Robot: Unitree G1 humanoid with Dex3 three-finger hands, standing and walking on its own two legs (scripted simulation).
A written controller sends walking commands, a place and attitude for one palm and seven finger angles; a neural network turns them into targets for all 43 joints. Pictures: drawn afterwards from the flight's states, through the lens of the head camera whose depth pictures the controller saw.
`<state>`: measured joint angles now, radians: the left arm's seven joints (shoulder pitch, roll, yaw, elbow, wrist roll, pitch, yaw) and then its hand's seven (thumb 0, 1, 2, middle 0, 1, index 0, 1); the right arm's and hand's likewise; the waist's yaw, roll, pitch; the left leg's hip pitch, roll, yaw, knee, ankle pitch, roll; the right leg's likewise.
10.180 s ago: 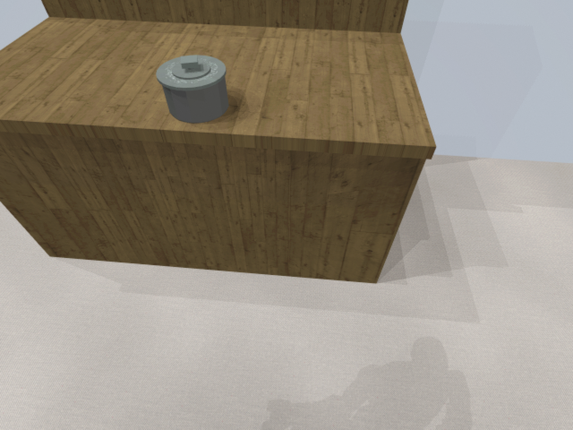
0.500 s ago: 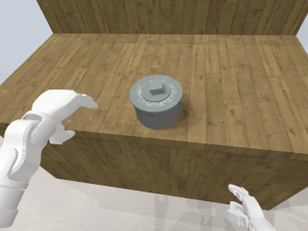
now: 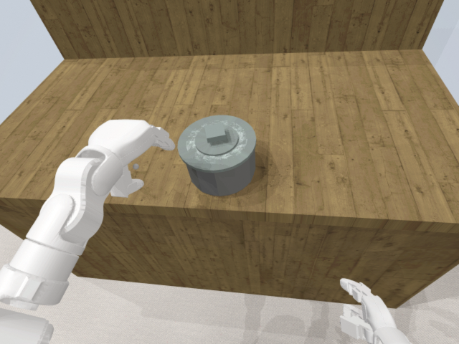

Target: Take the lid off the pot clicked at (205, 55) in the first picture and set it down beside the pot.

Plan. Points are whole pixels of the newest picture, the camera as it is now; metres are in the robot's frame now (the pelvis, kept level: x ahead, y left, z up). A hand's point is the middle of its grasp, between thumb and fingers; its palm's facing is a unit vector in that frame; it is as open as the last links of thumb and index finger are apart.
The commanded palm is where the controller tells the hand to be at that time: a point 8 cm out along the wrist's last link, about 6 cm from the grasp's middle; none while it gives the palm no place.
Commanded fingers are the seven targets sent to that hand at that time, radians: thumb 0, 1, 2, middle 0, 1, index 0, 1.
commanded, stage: move the open hand above the knob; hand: left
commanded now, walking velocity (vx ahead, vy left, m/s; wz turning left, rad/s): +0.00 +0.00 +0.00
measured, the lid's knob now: (215, 132) +0.51 +0.09 +0.07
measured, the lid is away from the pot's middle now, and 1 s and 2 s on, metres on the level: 0.00 0.00 0.00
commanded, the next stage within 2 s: lower the open fingers around the knob in 1.72 s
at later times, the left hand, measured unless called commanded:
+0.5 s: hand (167, 142) +0.41 +0.15 +0.14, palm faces -0.25 -0.02 -0.97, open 10.0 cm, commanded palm +0.40 +0.15 +0.20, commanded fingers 0.00 -0.27 1.37 -0.83 -0.08 -0.83 -0.08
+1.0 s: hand (201, 118) +0.47 +0.10 +0.15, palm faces -0.24 -0.03 -0.97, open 10.0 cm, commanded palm +0.47 +0.10 +0.20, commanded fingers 0.00 -0.27 1.37 -0.83 -0.08 -0.83 -0.08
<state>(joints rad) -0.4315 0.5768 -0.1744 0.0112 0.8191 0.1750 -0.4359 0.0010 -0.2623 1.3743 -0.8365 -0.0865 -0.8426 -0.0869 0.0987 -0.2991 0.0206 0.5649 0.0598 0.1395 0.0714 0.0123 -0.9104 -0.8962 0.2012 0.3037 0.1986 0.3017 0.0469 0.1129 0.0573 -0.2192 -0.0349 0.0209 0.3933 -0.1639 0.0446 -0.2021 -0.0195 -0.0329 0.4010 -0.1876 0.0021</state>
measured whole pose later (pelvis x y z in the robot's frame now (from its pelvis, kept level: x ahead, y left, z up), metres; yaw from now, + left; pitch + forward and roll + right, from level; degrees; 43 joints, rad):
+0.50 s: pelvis +0.01 -0.01 +0.00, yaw -1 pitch +1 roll +0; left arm -0.66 0.52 -0.25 0.29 0.83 0.20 -0.42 0.00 -0.26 1.37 -0.84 -0.09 -0.84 -0.09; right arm 0.12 -0.30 0.02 0.59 0.07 0.15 0.05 0.01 -0.91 -0.90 0.20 0.30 0.20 0.30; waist 0.00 0.10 0.04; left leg -0.24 -0.02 0.02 0.40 -0.18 0.03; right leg -0.23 0.00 -0.03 0.42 -0.21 -0.01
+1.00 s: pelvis +0.02 +0.00 +0.00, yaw -1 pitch +4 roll +0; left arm -0.92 0.36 -0.34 0.58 0.86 0.30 -0.34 0.00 -0.26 1.37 -0.84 -0.09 -0.84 -0.09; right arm 0.16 -0.28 0.02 0.63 0.07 0.15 0.06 0.01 -0.91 -0.90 0.20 0.30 0.20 0.30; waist -0.02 0.10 -0.01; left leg -0.29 -0.03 0.04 0.43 -0.20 0.04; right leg -0.29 -0.02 -0.01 0.45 -0.23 0.00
